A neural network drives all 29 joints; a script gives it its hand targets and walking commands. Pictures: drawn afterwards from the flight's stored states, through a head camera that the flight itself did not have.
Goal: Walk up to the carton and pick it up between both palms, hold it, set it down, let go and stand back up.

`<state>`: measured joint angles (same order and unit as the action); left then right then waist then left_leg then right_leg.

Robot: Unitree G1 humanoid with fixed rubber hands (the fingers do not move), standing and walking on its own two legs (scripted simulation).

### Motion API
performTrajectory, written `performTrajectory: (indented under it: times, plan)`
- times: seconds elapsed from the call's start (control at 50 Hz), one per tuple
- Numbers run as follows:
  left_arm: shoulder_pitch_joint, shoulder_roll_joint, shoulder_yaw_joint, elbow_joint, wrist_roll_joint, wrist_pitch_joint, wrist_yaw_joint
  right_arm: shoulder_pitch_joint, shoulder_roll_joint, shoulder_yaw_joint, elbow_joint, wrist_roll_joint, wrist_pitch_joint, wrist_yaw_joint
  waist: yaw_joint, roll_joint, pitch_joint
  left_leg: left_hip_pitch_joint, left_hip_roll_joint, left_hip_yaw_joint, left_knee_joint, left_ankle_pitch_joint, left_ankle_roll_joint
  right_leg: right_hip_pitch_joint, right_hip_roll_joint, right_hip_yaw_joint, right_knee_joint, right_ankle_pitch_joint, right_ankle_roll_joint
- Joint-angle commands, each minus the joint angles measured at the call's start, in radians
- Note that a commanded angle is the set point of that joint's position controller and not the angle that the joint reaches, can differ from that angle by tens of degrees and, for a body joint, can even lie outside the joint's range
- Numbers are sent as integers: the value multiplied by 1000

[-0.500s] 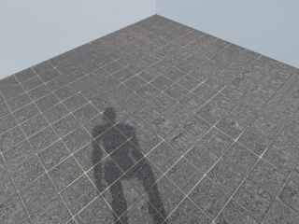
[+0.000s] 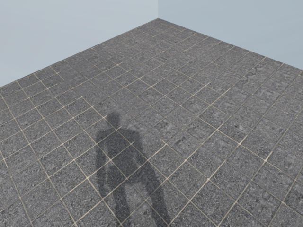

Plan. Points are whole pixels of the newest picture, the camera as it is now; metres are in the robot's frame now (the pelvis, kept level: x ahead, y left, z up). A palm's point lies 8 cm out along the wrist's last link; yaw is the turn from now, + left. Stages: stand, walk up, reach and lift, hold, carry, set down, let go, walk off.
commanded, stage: stand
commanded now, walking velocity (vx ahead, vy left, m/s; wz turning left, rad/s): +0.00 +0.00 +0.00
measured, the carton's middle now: out of the picture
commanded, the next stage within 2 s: walk up in 1.58 s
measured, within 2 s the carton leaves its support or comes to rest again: neither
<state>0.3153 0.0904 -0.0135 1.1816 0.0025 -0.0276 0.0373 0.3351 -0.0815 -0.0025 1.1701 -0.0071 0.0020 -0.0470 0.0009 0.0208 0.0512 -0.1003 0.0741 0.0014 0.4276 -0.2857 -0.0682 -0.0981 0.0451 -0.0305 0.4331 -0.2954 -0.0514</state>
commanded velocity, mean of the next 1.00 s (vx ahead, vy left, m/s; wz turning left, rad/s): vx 0.00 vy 0.00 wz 0.00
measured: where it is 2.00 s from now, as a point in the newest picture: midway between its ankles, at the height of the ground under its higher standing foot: outside the picture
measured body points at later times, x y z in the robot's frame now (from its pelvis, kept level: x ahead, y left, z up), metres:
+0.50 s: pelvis +0.02 +0.00 +0.00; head +0.03 +0.00 +0.45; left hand -0.01 +0.19 -0.17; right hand -0.02 -0.19 -0.17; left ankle -0.03 +0.16 -0.74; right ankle -0.04 -0.09 -0.74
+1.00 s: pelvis +0.02 +0.00 +0.00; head +0.03 +0.00 +0.45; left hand +0.00 +0.21 -0.16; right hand -0.04 -0.19 -0.17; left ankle -0.03 +0.16 -0.74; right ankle -0.04 -0.09 -0.74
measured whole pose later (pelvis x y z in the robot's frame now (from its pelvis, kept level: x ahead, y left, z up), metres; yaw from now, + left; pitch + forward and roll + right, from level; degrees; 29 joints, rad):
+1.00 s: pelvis +0.02 +0.00 +0.00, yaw +0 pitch -2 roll +0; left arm 0.27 0.11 -0.01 1.17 0.00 -0.03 0.04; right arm 0.35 -0.08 0.00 1.20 -0.01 0.00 -0.05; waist 0.00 0.02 0.06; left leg -0.08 0.08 0.02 0.43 -0.31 -0.07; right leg -0.07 0.04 -0.03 0.42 -0.31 -0.05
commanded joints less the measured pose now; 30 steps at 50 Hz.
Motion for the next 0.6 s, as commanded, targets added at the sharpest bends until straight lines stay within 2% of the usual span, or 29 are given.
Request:
performTrajectory:
  times: [0.0,0.02,0.04,0.06,0.08,0.1,0.12,0.14,0.16,0.18,0.2,0.22,0.24,0.26,0.28,0.3,0.32,0.34,0.36,0.38,0.4,0.42,0.46,0.48,0.5,0.52,0.54,0.56,0.58]
  plan:
    - [91,61,8,-17,-14,-16,-1,138,-61,-11,15,-1,10,-13,9,-22,123,-85,37,-13,-59,179,46,-51,-122,103,-136,260,-9]
    - [116,49,4,-9,2,-12,-5,165,-51,-11,32,1,20,-13,12,-2,151,-104,26,-4,-63,144,39,-57,-133,112,-137,239,6]
    - [132,69,2,-1,-3,-7,4,137,-23,4,16,3,18,-9,12,-11,157,-100,41,-15,-70,144,36,-72,-144,122,-134,286,-3]
    - [102,44,0,-11,-6,0,0,106,-67,-6,0,1,13,-5,22,-31,128,-96,42,-9,-67,162,43,-64,-140,129,-133,222,-8]
    - [90,60,1,-21,-3,-5,4,83,-86,-15,-5,0,7,1,15,-19,104,-106,38,1,-62,155,38,-38,-143,135,-147,230,-13]
    - [134,56,2,-14,-6,-2,1,80,-108,-16,2,1,8,-12,33,-2,101,-99,32,-2,-47,132,33,-22,-151,163,-166,228,11]
    - [95,116,12,-30,0,1,4,67,-64,-13,-9,-3,3,-3,22,-28,95,-124,31,-5,-37,131,31,-24,-165,154,-180,245,-1]
    - [85,119,19,-31,-1,2,6,111,-82,-15,12,-7,-2,-4,20,-39,80,-87,36,-10,-65,139,39,-46,-153,147,-162,194,-24]
    - [54,128,17,-50,0,-7,1,94,-60,-8,5,-4,-2,-1,8,-17,45,-59,33,2,-57,152,39,-40,-155,143,-163,225,-24]
    - [94,106,14,-43,-1,-15,-3,129,-109,-20,16,2,-2,-1,16,-4,40,-70,33,-5,-53,177,37,-30,-144,121,-137,248,-26]
    - [63,113,18,-32,1,-16,-2,110,-51,-9,16,0,-6,-1,6,-50,85,-98,46,-9,-55,166,45,-22,-134,113,-129,311,-28]
    - [107,69,9,-28,-3,-18,-4,90,-29,-3,15,-5,-3,-3,28,-29,44,-70,43,-2,-38,164,40,-8,-142,121,-140,356,-13]
    - [107,79,11,-13,3,-14,4,136,-8,2,19,6,-2,0,8,-28,81,-94,36,-2,-38,155,42,-15,-148,121,-132,369,-21]
    - [98,140,25,-30,0,-14,7,161,-60,-13,20,1,-9,-8,4,-60,24,-71,37,-7,-50,159,43,-10,-152,127,-120,424,-39]
    - [70,106,15,-39,-6,-17,2,88,-87,-19,16,1,-7,-5,9,25,41,-58,31,5,-46,175,46,-16,-153,132,-127,433,-28]
    - [123,87,11,-19,2,-20,5,112,-71,-16,11,10,-13,1,7,14,25,-66,38,4,-24,192,45,5,-157,116,-115,536,-13]
    - [100,106,10,-20,3,-25,0,113,-52,-6,12,16,-10,-1,0,-28,26,-60,40,13,-22,176,46,6,-152,121,-99,516,-16]
    - [123,87,12,-18,-2,-28,-3,126,-64,-13,21,-3,-6,-11,-3,-52,28,-71,41,21,-5,205,39,40,-134,89,-90,579,-12]
    - [140,111,16,-17,-3,-27,6,174,-59,-10,37,7,-3,-6,2,-37,12,-98,33,35,-8,204,27,87,-174,113,-64,669,-10]
    - [105,59,-1,-23,3,-19,5,153,-32,-4,22,11,0,-4,-7,-4,19,-76,36,24,-19,195,28,45,-165,112,-60,645,-33]
    - [88,63,3,-25,-11,-20,11,136,-28,0,28,4,-5,-12,0,-46,92,-100,47,7,-25,217,41,3,-153,92,-77,628,-26]
    - [80,85,6,-23,-6,-21,4,155,-52,-5,33,14,-8,-7,-8,-24,21,-58,53,16,-17,263,41,39,-144,100,-62,596,-36]
    - [95,44,2,-20,-2,-12,10,155,-89,-11,25,3,-12,-6,-8,-7,99,-74,57,-3,-29,303,44,-10,-147,102,-66,548,-32]
    - [74,116,13,-32,7,-10,9,129,-67,-6,22,1,-9,-11,2,-2,77,-66,64,-2,-26,316,42,13,-144,92,-57,562,-33]
    - [104,60,10,-23,-13,-9,14,146,-107,-16,12,-8,-12,-7,5,-18,60,-73,58,7,-9,348,50,35,-141,76,-66,596,-23]
    - [118,48,-3,-13,-5,-7,9,105,-60,-7,10,6,-6,1,11,-31,60,-43,50,13,-27,289,41,7,-140,85,-68,592,-15]
    - [119,34,-7,-10,-2,-8,8,143,-112,-24,16,5,-9,-8,-5,25,77,-14,54,10,-41,331,38,-31,-132,86,-58,521,-19]
    - [88,125,15,-22,-8,-12,6,123,-118,-22,16,-2,-12,-6,2,-13,27,9,64,11,-38,355,42,-18,-128,78,-78,481,-17]
    - [100,61,4,-12,0,-14,8,129,-72,-20,31,4,-1,-6,1,71,91,-28,47,19,-26,323,29,-2,-139,86,-74,526,-17]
